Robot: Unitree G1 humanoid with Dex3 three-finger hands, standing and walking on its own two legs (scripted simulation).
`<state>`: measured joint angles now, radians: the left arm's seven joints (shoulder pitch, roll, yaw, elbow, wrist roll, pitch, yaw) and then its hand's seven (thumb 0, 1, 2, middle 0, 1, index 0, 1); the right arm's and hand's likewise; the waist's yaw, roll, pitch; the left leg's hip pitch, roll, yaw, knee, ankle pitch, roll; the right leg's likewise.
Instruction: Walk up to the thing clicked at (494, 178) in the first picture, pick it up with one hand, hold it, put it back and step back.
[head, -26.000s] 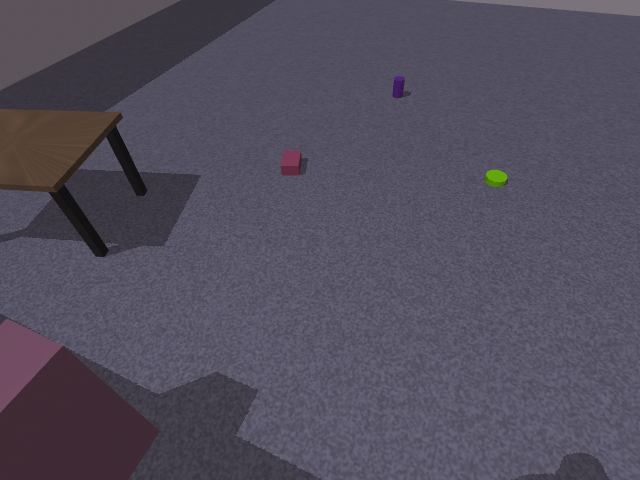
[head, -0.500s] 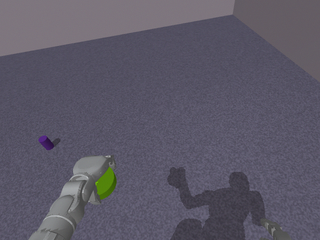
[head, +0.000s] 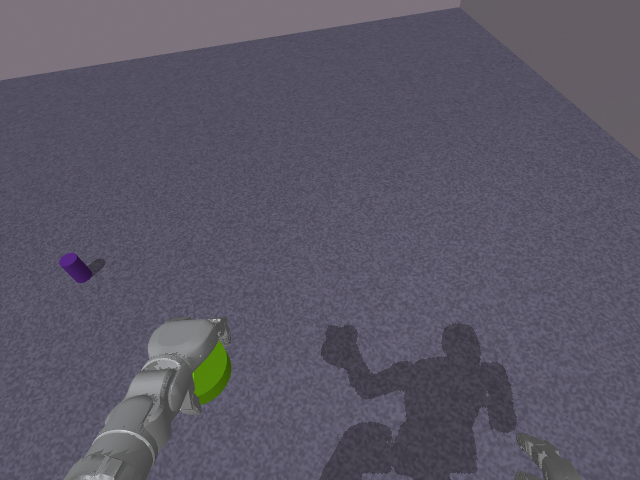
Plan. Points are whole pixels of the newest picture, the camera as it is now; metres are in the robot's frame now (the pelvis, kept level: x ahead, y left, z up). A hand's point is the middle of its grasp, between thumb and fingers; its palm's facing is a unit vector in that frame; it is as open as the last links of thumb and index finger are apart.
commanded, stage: crouch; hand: left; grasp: from above
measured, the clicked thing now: (196, 369) +0.31 +0.23 -0.10
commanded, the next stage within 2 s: lower in 1.84 s
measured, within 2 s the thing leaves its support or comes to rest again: neither
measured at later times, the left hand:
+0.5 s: hand (233, 380) +0.37 +0.23 -0.31, palm faces -0.41 +0.05 -0.91, open 11.5 cm
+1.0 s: hand (250, 395) +0.40 +0.24 -0.50, palm faces -0.43 +0.01 -0.90, open 11.5 cm
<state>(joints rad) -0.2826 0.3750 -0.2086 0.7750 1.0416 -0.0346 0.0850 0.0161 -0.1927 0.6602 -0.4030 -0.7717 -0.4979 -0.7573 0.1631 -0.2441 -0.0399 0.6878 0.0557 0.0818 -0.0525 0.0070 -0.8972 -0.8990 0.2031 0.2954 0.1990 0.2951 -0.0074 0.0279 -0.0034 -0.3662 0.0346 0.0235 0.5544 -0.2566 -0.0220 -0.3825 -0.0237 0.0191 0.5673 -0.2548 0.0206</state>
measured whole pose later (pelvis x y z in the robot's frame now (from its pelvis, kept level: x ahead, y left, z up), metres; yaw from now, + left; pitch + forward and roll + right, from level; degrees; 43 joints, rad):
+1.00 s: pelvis -0.07 +0.01 -0.34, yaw -2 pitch +38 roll -5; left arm -0.90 0.56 0.01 1.33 1.23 -0.10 0.39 0.01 -0.22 0.66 -0.45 -0.73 -0.55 -0.73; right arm 0.13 -0.25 -0.03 0.74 -0.10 -0.05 0.06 0.00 -0.90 -0.90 0.20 0.29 0.20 0.29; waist -0.19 0.02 -0.15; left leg -2.09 0.02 -0.10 2.10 -0.68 -0.03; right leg -2.05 -0.01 -0.02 2.04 -0.66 0.04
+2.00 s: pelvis -0.07 +0.01 -0.44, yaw -6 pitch +34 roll -8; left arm -1.05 0.73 0.07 1.56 1.28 -0.17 0.43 0.01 -0.20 0.63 -0.44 -0.72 -0.55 -0.72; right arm 0.16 -0.28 0.08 0.74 -0.16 -0.06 0.13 0.00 -0.90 -0.90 0.20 0.30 0.20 0.29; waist -0.28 -0.01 -0.03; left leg -2.33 0.01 -0.17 2.42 -0.70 -0.04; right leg -2.27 0.02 -0.05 2.33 -0.66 0.05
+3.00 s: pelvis -0.07 +0.02 -0.46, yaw -11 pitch +31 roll -12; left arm -1.10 0.90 0.11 1.75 1.31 -0.19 0.62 0.00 -0.19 0.62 -0.44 -0.72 -0.55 -0.72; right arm 0.11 -0.32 0.23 0.71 -0.25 -0.18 0.23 0.00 -0.90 -0.89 0.20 0.30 0.20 0.30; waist -0.37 -0.09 0.12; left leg -2.36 0.01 -0.25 2.55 -0.74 -0.03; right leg -2.28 0.05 -0.11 2.38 -0.67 0.07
